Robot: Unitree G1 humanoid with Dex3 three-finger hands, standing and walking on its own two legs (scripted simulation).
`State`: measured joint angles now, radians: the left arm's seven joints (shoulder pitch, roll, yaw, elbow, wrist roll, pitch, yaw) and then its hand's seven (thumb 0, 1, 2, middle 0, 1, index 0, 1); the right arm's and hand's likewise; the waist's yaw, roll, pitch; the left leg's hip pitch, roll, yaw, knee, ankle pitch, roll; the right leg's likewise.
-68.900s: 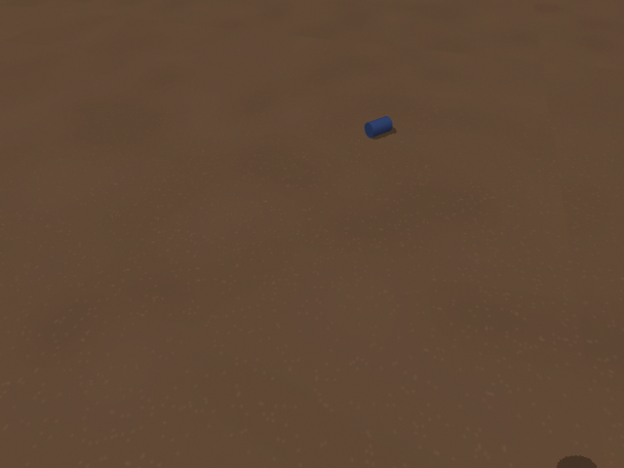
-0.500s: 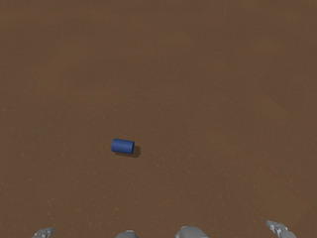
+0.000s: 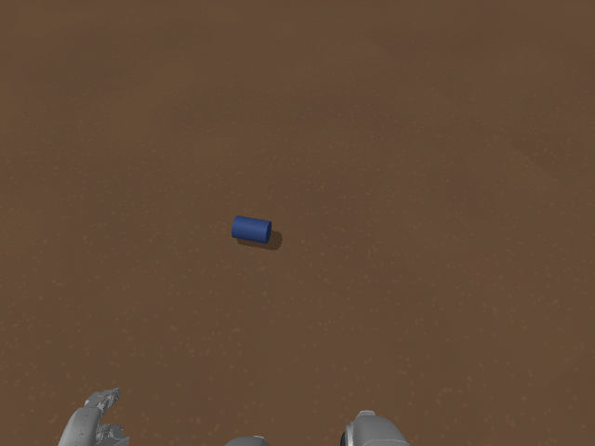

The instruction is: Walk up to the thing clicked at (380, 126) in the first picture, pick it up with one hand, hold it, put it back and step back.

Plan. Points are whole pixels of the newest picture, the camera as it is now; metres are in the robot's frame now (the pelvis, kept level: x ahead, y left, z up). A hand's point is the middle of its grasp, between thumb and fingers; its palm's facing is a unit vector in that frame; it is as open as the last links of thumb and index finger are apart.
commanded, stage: step back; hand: left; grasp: from above
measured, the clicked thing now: (251, 229) +0.89 +0.22 -0.71
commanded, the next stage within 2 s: stand in 1.52 s
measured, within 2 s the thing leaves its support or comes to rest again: neither
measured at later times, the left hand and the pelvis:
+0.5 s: hand out of the picture -0.11 +0.24 -0.12, palm faces -0.04 -0.89 -0.45, open 7.4 cm; pelvis -0.17 -0.04 +0.01, yaw -3 degrees
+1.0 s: hand out of the picture -0.13 +0.24 -0.13, palm faces +0.06 -0.92 -0.39, open 7.4 cm; pelvis -0.18 -0.03 +0.02, yaw +2 degrees
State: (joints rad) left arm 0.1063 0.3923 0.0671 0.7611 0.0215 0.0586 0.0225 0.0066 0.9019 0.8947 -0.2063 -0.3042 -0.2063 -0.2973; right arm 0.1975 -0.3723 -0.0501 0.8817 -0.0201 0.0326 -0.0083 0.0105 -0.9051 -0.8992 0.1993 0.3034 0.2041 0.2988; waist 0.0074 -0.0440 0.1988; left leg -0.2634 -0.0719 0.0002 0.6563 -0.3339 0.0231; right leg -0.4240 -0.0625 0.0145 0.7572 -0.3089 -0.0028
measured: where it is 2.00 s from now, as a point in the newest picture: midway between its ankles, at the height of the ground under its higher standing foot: outside the picture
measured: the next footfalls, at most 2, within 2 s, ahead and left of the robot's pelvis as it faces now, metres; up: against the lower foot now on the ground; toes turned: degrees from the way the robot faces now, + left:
right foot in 0.30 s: -0.13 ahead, -0.14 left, +0.00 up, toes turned +1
left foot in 0.64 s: -0.16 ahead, +0.10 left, +0.00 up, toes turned -1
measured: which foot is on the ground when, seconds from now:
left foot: down 0.00-0.34, up 0.36-0.62, down 0.64-0.90, up 0.92-1.00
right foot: up 0.00-0.28, down 0.30-1.00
